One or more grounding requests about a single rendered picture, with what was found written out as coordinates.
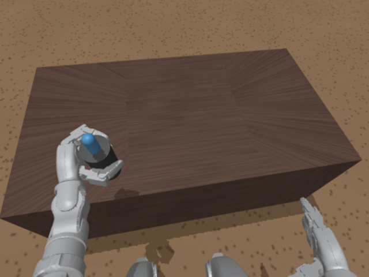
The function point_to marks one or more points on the left robot arm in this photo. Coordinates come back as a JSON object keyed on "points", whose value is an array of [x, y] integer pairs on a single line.
{"points": [[66, 245]]}

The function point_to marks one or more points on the bottle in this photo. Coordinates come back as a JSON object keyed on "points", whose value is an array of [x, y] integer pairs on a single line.
{"points": [[97, 152]]}

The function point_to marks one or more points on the left robot hand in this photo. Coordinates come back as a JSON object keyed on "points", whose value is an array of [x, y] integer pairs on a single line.
{"points": [[71, 166]]}

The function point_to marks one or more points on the right robot hand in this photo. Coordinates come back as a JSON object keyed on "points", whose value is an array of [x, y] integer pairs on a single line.
{"points": [[328, 254]]}

